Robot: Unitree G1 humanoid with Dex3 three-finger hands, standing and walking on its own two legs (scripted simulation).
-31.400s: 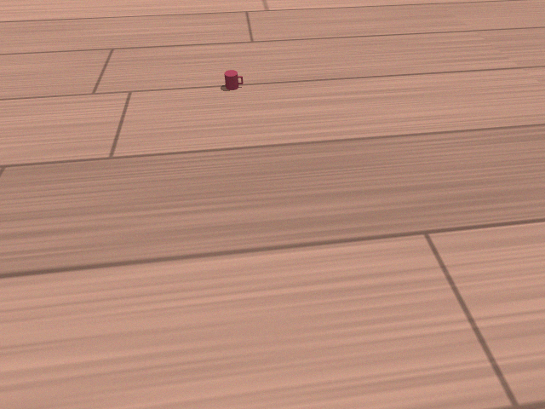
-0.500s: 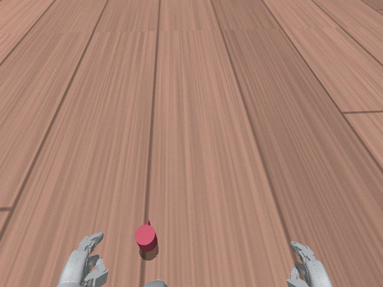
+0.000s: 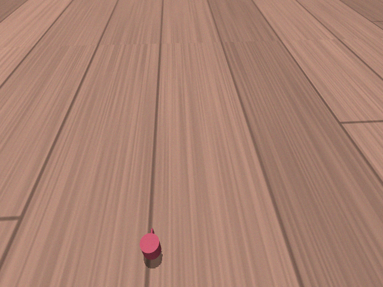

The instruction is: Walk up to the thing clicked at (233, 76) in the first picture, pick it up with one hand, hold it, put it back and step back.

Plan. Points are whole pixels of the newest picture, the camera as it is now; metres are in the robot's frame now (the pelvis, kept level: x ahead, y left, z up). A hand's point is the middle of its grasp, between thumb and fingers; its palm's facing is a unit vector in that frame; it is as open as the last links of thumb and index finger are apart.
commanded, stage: stand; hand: left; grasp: from above
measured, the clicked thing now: (151, 242) +0.44 +0.22 -0.72
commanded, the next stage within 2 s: step back in 1.94 s
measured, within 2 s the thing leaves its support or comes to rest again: neither
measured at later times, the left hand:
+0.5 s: hand out of the picture +0.03 +0.24 -0.15, palm faces +0.01 -0.94 -0.34, open 7.4 cm
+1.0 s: hand out of the picture +0.07 +0.24 -0.15, palm faces -0.01 -0.94 -0.33, open 7.4 cm
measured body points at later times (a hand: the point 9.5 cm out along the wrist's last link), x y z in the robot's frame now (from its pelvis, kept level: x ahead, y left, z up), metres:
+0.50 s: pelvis -0.01 -0.01 +0.01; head +0.00 -0.01 +0.46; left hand +0.03 +0.29 -0.13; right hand +0.05 -0.29 -0.13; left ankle +0.02 +0.12 -0.73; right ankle -0.01 -0.14 -0.73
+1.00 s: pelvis +0.00 +0.00 +0.01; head +0.01 +0.00 +0.46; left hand +0.07 +0.29 -0.13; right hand +0.07 -0.30 -0.13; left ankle +0.02 +0.12 -0.73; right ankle -0.01 -0.14 -0.73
